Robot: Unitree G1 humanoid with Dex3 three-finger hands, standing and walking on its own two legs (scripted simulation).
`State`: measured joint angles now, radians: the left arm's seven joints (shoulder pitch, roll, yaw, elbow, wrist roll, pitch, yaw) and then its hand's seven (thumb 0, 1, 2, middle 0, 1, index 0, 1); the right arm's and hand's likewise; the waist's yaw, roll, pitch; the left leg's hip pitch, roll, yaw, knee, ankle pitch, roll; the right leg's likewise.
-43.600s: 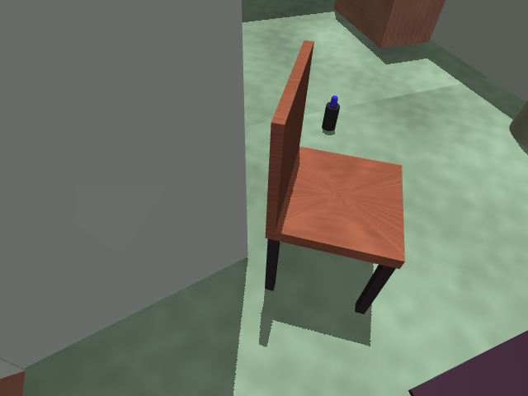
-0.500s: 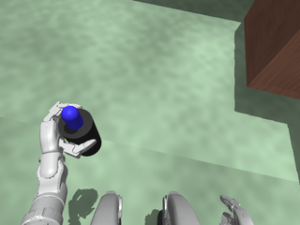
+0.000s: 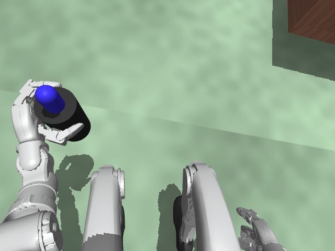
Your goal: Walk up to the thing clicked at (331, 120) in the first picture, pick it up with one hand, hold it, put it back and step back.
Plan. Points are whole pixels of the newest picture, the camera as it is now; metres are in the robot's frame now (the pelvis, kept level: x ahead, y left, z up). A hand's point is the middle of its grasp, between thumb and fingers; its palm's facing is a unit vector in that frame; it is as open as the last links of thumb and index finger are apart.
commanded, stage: crouch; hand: left
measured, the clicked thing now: (62, 112) +0.42 +0.22 -0.05
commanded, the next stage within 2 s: lower in 0.82 s
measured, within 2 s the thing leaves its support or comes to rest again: neither
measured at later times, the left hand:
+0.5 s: hand (68, 126) +0.42 +0.25 -0.17, palm faces +0.25 -0.97 -0.02, open 11.3 cm
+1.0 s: hand (72, 131) +0.43 +0.25 -0.23, palm faces +0.25 -0.97 -0.02, open 11.3 cm
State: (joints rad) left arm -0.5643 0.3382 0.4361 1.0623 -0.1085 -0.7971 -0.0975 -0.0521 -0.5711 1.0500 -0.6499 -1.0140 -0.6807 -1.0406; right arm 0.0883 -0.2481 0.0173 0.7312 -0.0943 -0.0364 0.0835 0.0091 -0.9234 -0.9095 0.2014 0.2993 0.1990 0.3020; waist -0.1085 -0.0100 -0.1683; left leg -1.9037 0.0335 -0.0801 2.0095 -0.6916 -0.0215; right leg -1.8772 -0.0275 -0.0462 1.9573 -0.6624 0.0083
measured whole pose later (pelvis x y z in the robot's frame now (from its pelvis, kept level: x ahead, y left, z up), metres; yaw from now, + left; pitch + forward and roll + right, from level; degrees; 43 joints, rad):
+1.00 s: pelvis -0.02 +0.01 -0.15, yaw -5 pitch +26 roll -9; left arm -0.63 0.52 0.54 1.14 -0.10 -0.82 -0.13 -0.05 -0.56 1.05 -0.64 -1.03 -0.67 -1.05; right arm 0.03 -0.31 0.15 0.73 -0.18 0.01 0.11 0.01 -0.91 -0.91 0.20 0.30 0.20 0.30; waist -0.17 -0.07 0.04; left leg -2.27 0.01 -0.18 2.49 -0.69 -0.02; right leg -2.19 -0.01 -0.10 2.37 -0.64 0.04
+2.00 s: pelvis -0.03 +0.02 -0.17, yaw -10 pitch +16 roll -15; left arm -0.63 0.72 0.57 1.34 -0.07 -1.02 0.00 -0.05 -0.56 1.05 -0.64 -1.01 -0.67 -1.04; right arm -0.11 -0.36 0.38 0.64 -0.31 0.01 0.16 0.00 -0.92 -0.91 0.20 0.30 0.20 0.30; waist -0.24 -0.21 0.25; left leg -2.24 0.00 -0.31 2.63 -0.70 -0.01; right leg -2.12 0.03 -0.19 2.41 -0.60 0.07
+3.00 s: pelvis -0.03 +0.03 -0.17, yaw -12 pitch +14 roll -17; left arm -0.63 0.78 0.54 1.40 -0.08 -1.07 0.03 -0.02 -0.57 0.23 -0.44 -0.36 -0.45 -0.36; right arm -0.16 -0.36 0.45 0.59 -0.33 0.02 0.16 0.00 -0.91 -0.90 0.21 0.30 0.20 0.30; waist -0.23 -0.24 0.27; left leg -2.22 0.01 -0.35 2.65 -0.71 0.00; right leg -2.09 0.05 -0.22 2.38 -0.58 0.07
